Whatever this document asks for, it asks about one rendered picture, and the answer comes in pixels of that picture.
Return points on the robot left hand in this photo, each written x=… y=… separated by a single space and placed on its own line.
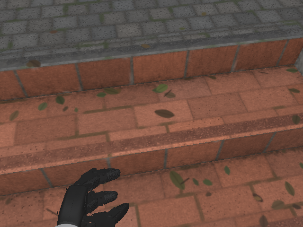
x=77 y=202

